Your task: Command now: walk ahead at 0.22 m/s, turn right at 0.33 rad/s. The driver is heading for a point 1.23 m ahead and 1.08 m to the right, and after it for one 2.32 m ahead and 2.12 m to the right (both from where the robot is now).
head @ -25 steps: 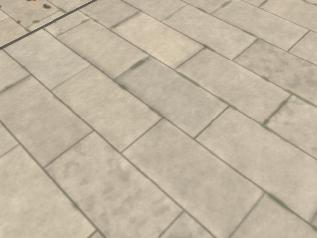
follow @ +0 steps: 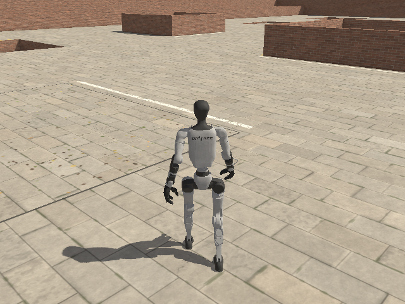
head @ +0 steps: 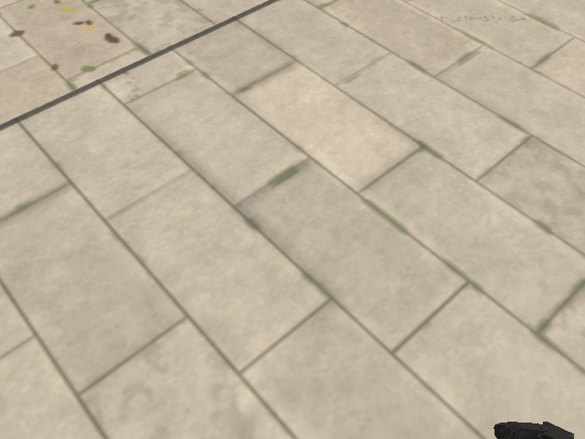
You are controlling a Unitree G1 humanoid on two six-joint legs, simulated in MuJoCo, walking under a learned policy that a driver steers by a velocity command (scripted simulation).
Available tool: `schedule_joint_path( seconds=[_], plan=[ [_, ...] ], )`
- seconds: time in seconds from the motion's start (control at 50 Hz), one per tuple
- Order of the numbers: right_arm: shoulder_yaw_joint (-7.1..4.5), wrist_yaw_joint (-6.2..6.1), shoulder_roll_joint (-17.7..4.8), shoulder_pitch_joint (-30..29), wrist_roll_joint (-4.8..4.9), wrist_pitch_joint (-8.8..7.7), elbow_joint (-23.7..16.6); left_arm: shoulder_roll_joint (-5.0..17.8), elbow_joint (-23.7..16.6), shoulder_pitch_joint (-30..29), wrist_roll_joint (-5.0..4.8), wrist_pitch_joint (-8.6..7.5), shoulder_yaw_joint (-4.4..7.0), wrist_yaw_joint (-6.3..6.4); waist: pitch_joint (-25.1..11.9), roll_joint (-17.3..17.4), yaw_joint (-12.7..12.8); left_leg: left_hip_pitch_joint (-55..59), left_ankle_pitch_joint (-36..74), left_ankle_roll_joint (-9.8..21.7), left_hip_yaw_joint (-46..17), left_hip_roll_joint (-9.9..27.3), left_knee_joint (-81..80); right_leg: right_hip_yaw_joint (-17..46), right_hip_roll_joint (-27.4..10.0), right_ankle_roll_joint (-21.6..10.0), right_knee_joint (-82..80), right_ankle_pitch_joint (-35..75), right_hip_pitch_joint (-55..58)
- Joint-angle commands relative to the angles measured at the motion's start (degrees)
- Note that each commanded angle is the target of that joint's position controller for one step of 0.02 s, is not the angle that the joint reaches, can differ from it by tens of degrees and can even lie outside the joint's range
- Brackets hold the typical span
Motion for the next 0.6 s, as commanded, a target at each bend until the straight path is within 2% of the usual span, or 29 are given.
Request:
schedule_joint_path(
  seconds=[0.02,0.04,0.06,0.08,0.1,0.14,0.2,0.28,0.36,0.4,0.42,0.44,0.46,0.48,0.5,0.52,0.54,0.56,0.58,0.6],
  plan=[
    [-3.62,-1.0,-15.8,18.76,-1.02,0.45,0.55,0.3,-5.08,6.78,-0.05,-1.11,-0.88,0.19,-28.39,16.61,-6.57,51.91,46.72,16.05,-26.07,26.96,4.45,2.86,3.56,1.33,42.3,-18.34,-31.14],
    [-2.75,-1.03,-11.88,17.34,-0.14,1.53,-1.13,7.01,-4.18,6.05,-1.11,-0.75,0.9,0.18,-29.55,9.8,-7.89,46.29,33.41,14.96,-25.27,23.69,1.27,8.08,0.29,1.59,47.93,-17.04,-31.72],
    [-2.07,-1.41,-9.65,12.78,0.34,2.15,-2.03,8.56,-5.85,0.96,-2.01,-0.03,1.69,0.45,-21.14,7.31,-6.95,38.64,22.19,12.66,-18.83,21.24,-1.37,5.38,-2.1,1.86,48.36,-12.71,-36.16],
    [-1.58,-1.77,-8.24,9.15,0.5,2.53,-2.17,7.64,-6.31,-1.43,-1.71,1.09,1.79,1.01,-14.69,4.44,-5.61,29.73,13.06,11.19,-14.83,18.58,-4.65,3.67,-4.38,2.55,46.52,-8.79,-36.26],
    [-1.21,-1.91,-7.0,6.25,0.27,2.84,-2.23,7.19,-6.42,-1.84,-1.12,2.57,2.27,1.56,-10.44,4.43,-4.09,21.01,4.97,10.45,-11.31,16.85,-7.77,3.24,-6.03,2.97,44.72,-5.87,-33.6],
    [-1.4,-1.88,-7.42,3.04,-1.19,3.01,-2.19,4.95,-7.3,-0.3,-0.72,4.71,2.43,1.99,-6.8,6.9,-1.94,9.51,-3.99,10.71,-6.12,15.01,-13.01,1.28,-6.17,3.08,43.22,-1.2,-27.0],
    [-1.84,-2.71,-8.66,2.65,-1.03,2.85,-1.5,4.9,-9.68,-2.21,-0.39,5.36,2.91,2.08,-6.15,6.46,-1.75,9.37,-4.64,11.97,-2.36,15.99,-15.13,0.74,-7.02,2.67,37.04,3.24,-27.62],
    [-2.46,-3.97,-10.68,1.95,-0.21,3.96,-1.25,5.39,-12.56,-7.28,-0.25,5.44,2.91,0.92,-7.24,5.46,-2.73,12.22,-6.28,11.36,1.51,16.99,-15.45,-0.61,-7.58,2.11,26.88,8.1,-24.91],
    [-3.02,-3.81,-12.38,2.89,0.83,5.48,-0.68,6.47,-14.67,-10.27,-0.3,5.9,3.26,-0.35,-6.62,5.61,-3.52,16.09,-7.7,9.79,3.21,18.35,-13.41,-3.15,-6.21,0.74,18.61,6.41,-21.7],
    [-3.24,-3.63,-12.87,2.5,1.68,6.2,-0.51,6.44,-15.0,-9.32,-0.22,6.03,3.45,-1.02,-6.44,5.5,-2.34,17.6,-8.46,7.69,4.28,18.21,-9.97,-4.67,-5.2,-0.94,10.81,8.34,-18.13],
    [-3.21,-3.55,-12.4,2.86,2.15,6.58,-0.17,6.59,-14.5,-7.67,-0.01,5.98,3.69,-1.16,-6.67,4.83,-1.49,17.1,-10.09,5.7,5.46,17.0,-6.82,-5.75,-3.76,-2.3,5.5,11.52,-14.58],
    [-2.93,-3.33,-10.58,5.6,2.26,6.98,1.03,8.37,-14.0,-5.71,0.45,5.88,4.4,-0.88,-6.12,1.59,-1.24,14.52,-13.39,2.13,7.62,14.26,-0.68,-3.25,-3.32,-4.44,-0.48,16.38,-10.28],
    [-2.26,-2.8,-7.44,6.41,0.79,7.22,0.48,14.3,-14.51,-4.16,0.64,5.64,5.86,0.09,-4.85,-12.49,-2.65,3.58,-24.02,-3.44,13.68,7.52,15.58,12.96,-14.23,-8.93,-6.65,33.24,-4.26],
    [-2.18,-3.02,-6.97,2.28,-0.36,6.79,-3.05,19.27,-16.27,-5.32,1.56,5.03,6.31,0.34,-3.63,-21.11,-3.06,-11.28,-40.66,-6.88,9.32,-0.95,29.04,28.58,-23.73,-19.14,-8.19,40.32,-2.4],
    [-2.72,-3.14,-8.84,-1.61,-0.15,6.56,-3.76,16.55,-16.51,-5.09,2.42,3.52,5.73,-0.1,-6.44,-13.45,-0.95,-12.13,-40.26,-5.93,0.7,-0.86,37.18,27.07,-22.38,-20.25,-8.61,37.75,-3.58],
    [-3.04,-3.18,-9.34,-0.98,1.01,6.55,-3.61,15.61,-16.83,-7.39,2.09,2.31,5.36,-0.1,-6.51,-10.97,-2.75,-13.03,-34.94,-4.75,-1.43,-0.34,38.95,22.39,-19.5,-17.22,-8.36,36.26,-3.35],
    [-3.3,-3.67,-9.44,1.1,1.04,6.6,-2.08,14.35,-17.68,-10.8,0.99,1.85,5.13,0.12,-6.93,-8.02,-4.34,-12.95,-30.41,-4.27,-2.52,0.48,38.53,19.19,-17.08,-13.89,-7.46,33.87,-3.35],
    [-3.69,-4.06,-10.52,1.65,0.5,6.64,-1.54,12.53,-18.32,-13.04,-0.02,1.93,4.49,0.37,-6.92,-7.89,-4.87,-12.43,-27.73,-4.29,-3.03,0.8,37.77,17.82,-16.35,-12.38,-7.24,33.91,-4.17],
    [-3.8,-4.04,-10.38,1.82,0.27,6.54,-1.48,11.58,-18.58,-13.44,-0.04,2.08,4.04,0.7,-7.57,-8.24,-5.32,-10.13,-25.68,-4.42,-2.92,0.27,38.54,16.82,-15.36,-12.19,-7.08,35.62,-5.66],
    [-3.8,-3.93,-9.95,2.26,0.44,6.38,-1.52,11.16,-18.71,-12.96,0.16,2.2,3.82,0.92,-8.39,-7.98,-5.47,-9.1,-24.03,-4.55,-2.97,-0.41,38.34,16.45,-14.66,-12.36,-7.03,36.19,-5.55]
  ],
)
Velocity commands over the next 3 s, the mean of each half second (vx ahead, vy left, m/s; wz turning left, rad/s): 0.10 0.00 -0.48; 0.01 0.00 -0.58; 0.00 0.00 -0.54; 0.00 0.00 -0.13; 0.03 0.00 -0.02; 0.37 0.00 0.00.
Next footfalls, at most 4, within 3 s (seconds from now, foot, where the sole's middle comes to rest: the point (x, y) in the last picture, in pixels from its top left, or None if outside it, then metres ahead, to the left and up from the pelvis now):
0.44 right None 0.10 -0.13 -0.76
0.94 left None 0.20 0.07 -0.76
1.34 right None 0.02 -0.15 -0.76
1.76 left None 0.20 0.01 -0.76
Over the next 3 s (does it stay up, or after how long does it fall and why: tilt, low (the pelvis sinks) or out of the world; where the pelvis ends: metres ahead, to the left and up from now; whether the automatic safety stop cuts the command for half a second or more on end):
stays up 0.20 -0.20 0.00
